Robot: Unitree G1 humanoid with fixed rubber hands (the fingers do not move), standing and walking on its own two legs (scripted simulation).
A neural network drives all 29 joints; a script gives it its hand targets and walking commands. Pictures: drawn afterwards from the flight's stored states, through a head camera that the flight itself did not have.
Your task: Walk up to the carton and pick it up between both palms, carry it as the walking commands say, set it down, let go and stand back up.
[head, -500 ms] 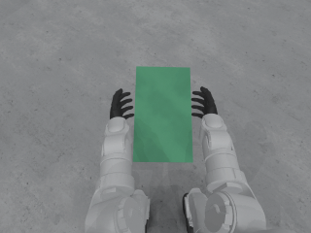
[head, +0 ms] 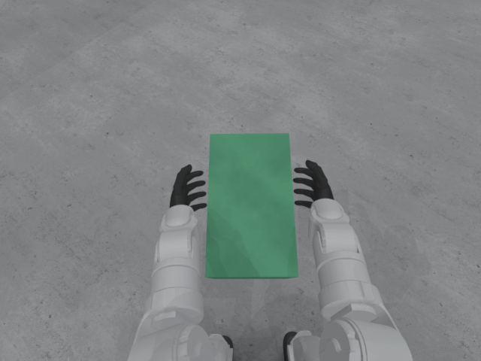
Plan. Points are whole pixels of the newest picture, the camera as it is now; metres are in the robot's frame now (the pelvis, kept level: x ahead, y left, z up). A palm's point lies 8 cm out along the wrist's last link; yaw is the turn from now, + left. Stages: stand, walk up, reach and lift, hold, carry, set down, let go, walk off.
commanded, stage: reach and lift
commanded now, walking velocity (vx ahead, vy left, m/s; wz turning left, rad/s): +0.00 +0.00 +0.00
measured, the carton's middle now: (249, 209) +0.39 +0.02 -0.10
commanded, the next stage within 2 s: hold in 1.80 s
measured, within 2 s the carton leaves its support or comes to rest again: neither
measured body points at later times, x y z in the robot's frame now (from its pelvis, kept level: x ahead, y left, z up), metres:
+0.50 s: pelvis +0.01 +0.00 +0.02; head -0.01 +0.00 +0.47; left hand +0.34 +0.15 +0.06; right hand +0.36 -0.10 +0.06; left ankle +0.04 +0.14 -0.72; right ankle +0.05 -0.12 -0.72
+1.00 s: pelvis +0.00 +0.00 +0.02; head -0.06 +0.00 +0.47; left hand +0.33 +0.13 +0.08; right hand +0.33 -0.12 +0.08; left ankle +0.04 +0.14 -0.72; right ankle +0.05 -0.12 -0.72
